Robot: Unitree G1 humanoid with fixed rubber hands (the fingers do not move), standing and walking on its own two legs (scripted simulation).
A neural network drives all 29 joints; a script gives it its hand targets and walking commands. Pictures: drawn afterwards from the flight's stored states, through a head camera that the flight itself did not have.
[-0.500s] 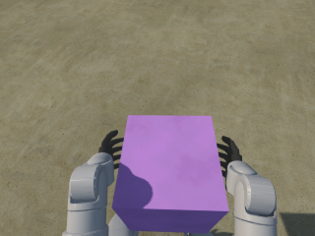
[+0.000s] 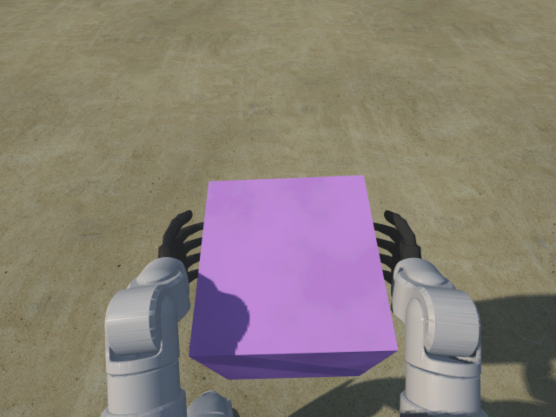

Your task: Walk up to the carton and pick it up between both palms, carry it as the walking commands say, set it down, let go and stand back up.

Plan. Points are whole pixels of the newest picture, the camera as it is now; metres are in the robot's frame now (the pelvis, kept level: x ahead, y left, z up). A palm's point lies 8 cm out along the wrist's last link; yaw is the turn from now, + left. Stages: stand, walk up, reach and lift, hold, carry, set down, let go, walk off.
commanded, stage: carry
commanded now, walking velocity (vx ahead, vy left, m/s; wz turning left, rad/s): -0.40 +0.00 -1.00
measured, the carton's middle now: (289, 286) +0.28 +0.03 +0.04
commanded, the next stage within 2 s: none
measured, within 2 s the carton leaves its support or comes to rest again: neither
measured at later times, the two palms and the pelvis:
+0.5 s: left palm out of the picture +0.07 +0.04 +0.10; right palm out of the picture -0.04 -0.23 +0.11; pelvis -0.23 +0.01 +0.03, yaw -27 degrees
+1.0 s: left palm out of the picture -0.15 -0.04 +0.08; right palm out of the picture -0.40 -0.20 +0.10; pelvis -0.42 +0.11 +0.02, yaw -56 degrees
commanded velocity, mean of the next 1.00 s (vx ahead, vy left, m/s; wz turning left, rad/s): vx -0.40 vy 0.00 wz -1.00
